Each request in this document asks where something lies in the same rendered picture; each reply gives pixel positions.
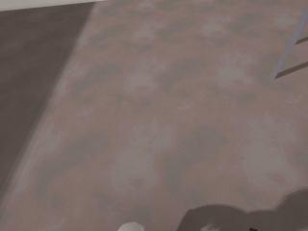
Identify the table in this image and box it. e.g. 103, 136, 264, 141
270, 4, 308, 80

